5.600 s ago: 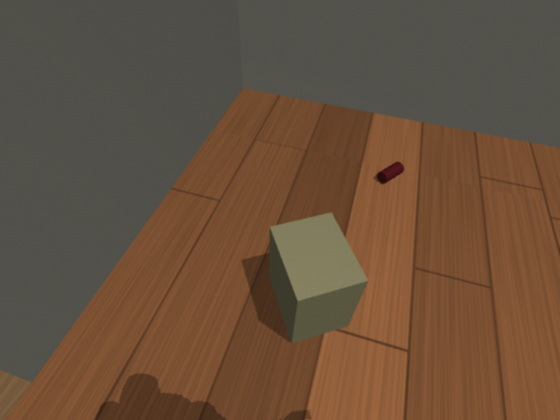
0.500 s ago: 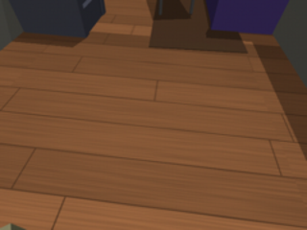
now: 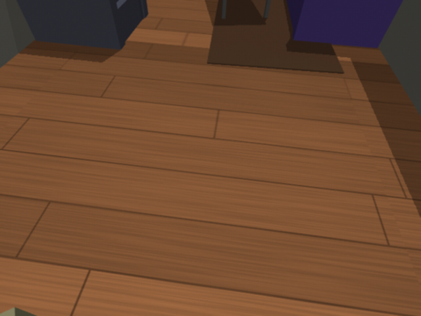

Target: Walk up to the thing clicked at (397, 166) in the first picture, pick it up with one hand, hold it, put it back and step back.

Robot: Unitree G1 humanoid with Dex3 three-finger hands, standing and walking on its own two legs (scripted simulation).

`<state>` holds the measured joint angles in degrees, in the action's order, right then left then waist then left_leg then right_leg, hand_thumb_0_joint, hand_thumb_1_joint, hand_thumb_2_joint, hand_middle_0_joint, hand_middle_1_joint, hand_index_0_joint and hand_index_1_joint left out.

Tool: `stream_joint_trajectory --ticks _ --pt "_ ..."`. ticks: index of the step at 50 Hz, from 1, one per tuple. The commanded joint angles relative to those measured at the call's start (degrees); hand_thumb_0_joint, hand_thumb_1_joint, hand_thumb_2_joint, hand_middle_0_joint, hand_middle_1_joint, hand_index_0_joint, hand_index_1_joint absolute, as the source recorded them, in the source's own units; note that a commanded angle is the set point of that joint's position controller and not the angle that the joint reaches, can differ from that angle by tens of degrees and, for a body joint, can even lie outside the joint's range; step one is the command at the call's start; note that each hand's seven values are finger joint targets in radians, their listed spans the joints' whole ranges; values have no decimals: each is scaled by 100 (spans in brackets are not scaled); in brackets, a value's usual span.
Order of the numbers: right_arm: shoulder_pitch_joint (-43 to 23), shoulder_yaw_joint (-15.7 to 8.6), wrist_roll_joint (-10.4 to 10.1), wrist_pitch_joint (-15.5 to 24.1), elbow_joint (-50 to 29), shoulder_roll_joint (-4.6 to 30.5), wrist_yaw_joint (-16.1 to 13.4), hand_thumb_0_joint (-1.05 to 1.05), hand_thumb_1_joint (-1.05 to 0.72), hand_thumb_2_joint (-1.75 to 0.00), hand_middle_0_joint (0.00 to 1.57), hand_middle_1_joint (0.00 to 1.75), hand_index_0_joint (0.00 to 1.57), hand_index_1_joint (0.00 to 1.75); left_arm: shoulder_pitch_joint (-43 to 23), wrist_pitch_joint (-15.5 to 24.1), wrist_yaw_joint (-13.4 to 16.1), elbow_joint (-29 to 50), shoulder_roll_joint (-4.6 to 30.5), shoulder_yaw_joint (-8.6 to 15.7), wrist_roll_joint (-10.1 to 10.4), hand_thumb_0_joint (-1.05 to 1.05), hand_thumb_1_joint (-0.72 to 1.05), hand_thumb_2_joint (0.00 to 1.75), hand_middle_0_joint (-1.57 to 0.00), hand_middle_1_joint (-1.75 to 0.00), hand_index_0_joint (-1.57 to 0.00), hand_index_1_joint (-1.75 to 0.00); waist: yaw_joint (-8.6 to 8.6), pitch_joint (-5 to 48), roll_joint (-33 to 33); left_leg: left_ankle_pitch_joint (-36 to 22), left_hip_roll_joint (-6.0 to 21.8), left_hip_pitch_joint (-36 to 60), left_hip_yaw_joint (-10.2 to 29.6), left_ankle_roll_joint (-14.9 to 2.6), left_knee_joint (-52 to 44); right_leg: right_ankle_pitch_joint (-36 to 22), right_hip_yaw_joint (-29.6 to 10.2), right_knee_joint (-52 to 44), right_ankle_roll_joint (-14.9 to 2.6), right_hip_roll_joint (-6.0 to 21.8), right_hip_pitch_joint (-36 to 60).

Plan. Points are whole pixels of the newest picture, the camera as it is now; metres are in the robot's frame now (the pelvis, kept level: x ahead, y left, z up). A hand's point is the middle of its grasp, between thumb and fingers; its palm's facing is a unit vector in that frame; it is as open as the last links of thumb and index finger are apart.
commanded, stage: stand
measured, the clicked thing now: out of the picture +0.43 +1.43 -0.75
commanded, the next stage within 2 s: walk up in 1.42 s
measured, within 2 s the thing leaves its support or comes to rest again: neither
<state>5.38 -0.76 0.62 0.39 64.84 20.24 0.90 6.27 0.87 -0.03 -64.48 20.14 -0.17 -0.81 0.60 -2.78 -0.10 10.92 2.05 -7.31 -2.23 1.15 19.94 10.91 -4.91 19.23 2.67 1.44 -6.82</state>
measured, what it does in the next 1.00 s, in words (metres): stands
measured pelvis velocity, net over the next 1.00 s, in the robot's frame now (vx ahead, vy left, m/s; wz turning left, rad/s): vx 0.00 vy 0.00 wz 0.02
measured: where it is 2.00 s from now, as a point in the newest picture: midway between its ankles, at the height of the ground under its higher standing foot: outside the picture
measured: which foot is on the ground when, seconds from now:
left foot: down 0.00-1.00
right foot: down 0.00-1.00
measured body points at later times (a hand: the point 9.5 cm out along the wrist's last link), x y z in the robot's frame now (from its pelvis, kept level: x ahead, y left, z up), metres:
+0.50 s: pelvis -0.01 +0.00 +0.00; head +0.00 +0.00 +0.45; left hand +0.06 +0.30 -0.13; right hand +0.07 -0.30 -0.13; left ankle +0.00 +0.13 -0.75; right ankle +0.00 -0.15 -0.75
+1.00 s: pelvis +0.00 +0.00 +0.00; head +0.01 +0.00 +0.45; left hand +0.06 +0.30 -0.13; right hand +0.07 -0.31 -0.13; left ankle +0.00 +0.13 -0.75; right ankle +0.00 -0.15 -0.75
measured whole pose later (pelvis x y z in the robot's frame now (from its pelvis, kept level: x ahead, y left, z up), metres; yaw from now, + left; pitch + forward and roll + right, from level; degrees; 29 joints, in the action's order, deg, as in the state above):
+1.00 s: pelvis +0.00 +0.00 +0.00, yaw +1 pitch -2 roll +0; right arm 7.2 -0.8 0.7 0.3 64.8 20.4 1.0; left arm 7.9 0.6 -0.3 -64.2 20.4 -0.2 -0.9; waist 0.4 -2.9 0.0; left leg 10.4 1.8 -7.8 -1.1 1.2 19.8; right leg 10.8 -3.7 19.1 2.5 1.7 -6.8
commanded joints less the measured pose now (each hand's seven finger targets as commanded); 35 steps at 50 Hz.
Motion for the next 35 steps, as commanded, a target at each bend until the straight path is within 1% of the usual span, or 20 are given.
stream_joint_trajectory --ticks 1,2,3,8,10,11,14,17,18,19,20,21,23,25,26,29,30,31,34,35 --pt "-218 -241 -21 120 -325 1209 -98 0 -90 -90 20 30 20 30 -168 76 76 322 1203 252 34 0 90 90 -20 -30 -20 -30 -4 479 52 -1027 620 299 454 -200 -263 -1304 -188 -159 -294 515 5" --pt "-241 -249 -26 115 -333 1249 -97 0 -90 -90 20 30 20 30 -128 79 72 332 1188 248 26 0 90 90 -20 -30 -20 -30 -38 526 51 -1109 639 364 455 -219 -237 -1338 -180 -179 -288 525 -7" --pt "-187 -250 -20 120 -343 1223 -101 0 -90 -90 20 30 20 30 -167 71 77 333 1207 257 20 0 90 90 -20 -30 -20 -30 -6 513 14 -1128 625 294 448 -201 -266 -1328 -166 -169 -284 517 37" --pt "-241 -250 -26 120 -369 1214 -103 0 -90 -90 20 30 20 30 -184 69 73 342 1202 262 18 0 90 90 -20 -30 -20 -30 -27 467 15 -1084 618 291 454 -200 -277 -1297 -157 -190 -302 523 64" --pt "-236 -248 -25 129 -366 1219 -98 0 -90 -90 20 30 20 30 -183 74 63 345 1220 261 34 0 90 90 -20 -30 -20 -30 -24 440 39 -1008 606 318 459 -184 -296 -1184 -177 -211 -310 524 -8" --pt "-255 -255 -21 127 -369 1247 -103 0 -90 -90 20 30 20 30 -178 72 64 358 1197 262 19 0 90 90 -20 -30 -20 -30 -40 482 73 -1045 625 332 455 -203 -283 -1250 -170 -226 -300 534 13" --pt "-223 -251 -22 117 -375 1201 -99 0 -90 -90 20 30 20 30 -208 66 74 356 1224 267 9 0 90 90 -20 -30 -20 -30 -15 405 -60 -817 600 251 469 -204 -324 -1070 -144 -243 -301 520 -14" --pt "-232 -258 -24 103 -379 1237 -89 0 -90 -90 20 30 20 30 -189 63 71 337 1226 266 12 0 90 90 -20 -30 -20 -30 -15 297 -6 -498 591 195 497 -222 -390 -812 -148 -290 -303 507 -72" --pt "-219 -257 -19 106 -376 1220 -86 0 -90 -90 20 30 20 30 -208 70 69 347 1252 273 19 0 90 90 -20 -30 -20 -30 -8 273 -47 -414 566 169 501 -198 -408 -683 -170 -318 -301 507 -137" --pt "-252 -261 -17 100 -385 1234 -84 0 -90 -90 20 30 20 30 -165 70 60 353 1212 261 6 0 90 90 -20 -30 -20 -30 -26 298 -12 -349 574 236 478 -223 -369 -707 -170 -338 -314 512 -181" --pt "-194 -258 -13 104 -374 1217 -85 0 -90 -90 20 30 20 30 -192 67 59 350 1242 275 9 0 90 90 -20 -30 -20 -30 1 264 -12 -257 576 140 522 -208 -447 -622 -168 -326 -314 495 -155" --pt "-251 -259 -20 100 -379 1226 -78 0 -90 -90 20 30 20 30 -160 70 57 348 1239 266 17 0 90 90 -20 -30 -20 -30 -17 283 0 -295 580 247 526 -209 -398 -573 -163 -318 -325 492 -214" --pt "-203 -259 -13 109 -380 1221 -77 0 -90 -90 20 30 20 30 -170 78 53 373 1236 263 10 0 90 90 -20 -30 -20 -30 -18 387 -19 -525 595 203 518 -219 -373 -793 -167 -288 -318 521 -74" --pt "-241 -269 -28 113 -375 1252 -77 0 -90 -90 20 30 20 30 -121 89 51 360 1209 253 10 0 90 90 -20 -30 -20 -30 -23 463 28 -611 580 327 512 -218 -281 -880 -183 -289 -316 527 -98" --pt "-209 -255 -25 108 -361 1218 -75 0 -90 -90 20 30 20 30 -122 93 54 359 1219 249 11 0 90 90 -20 -30 -20 -30 -11 410 0 -606 573 263 499 -225 -300 -932 -182 -321 -310 539 -90" --pt "-178 -266 -20 96 -359 1228 -73 0 -90 -90 20 30 20 30 -141 94 66 368 1261 260 19 0 90 90 -20 -30 -20 -30 5 412 -64 -549 570 300 515 -216 -284 -818 -171 -297 -319 526 -126" --pt "-161 -256 -17 86 -346 1214 -78 0 -90 -90 20 30 20 30 -136 89 63 364 1253 258 21 0 90 90 -20 -30 -20 -30 -6 335 -35 -430 547 217 502 -223 -310 -774 -199 -356 -320 531 -173" --pt "-143 -253 -22 83 -342 1191 -74 0 -90 -90 20 30 20 30 -134 79 68 365 1268 257 14 0 90 90 -20 -30 -20 -30 18 288 -40 -336 553 189 522 -207 -351 -634 -175 -350 -327 510 -196" --pt "-129 -262 -16 82 -335 1243 -70 0 -90 -90 20 30 20 30 -85 81 63 355 1230 245 24 0 90 90 -20 -30 -20 -30 -8 255 23 -277 550 108 538 -222 -353 -565 -184 -356 -327 521 -150" --pt "-138 -259 -21 83 -329 1231 -70 0 -90 -90 20 30 20 30 -46 78 57 353 1231 247 17 0 90 90 -20 -30 -20 -30 -21 252 11 -130 546 91 552 -215 -386 -475 -184 -371 -324 506 -174"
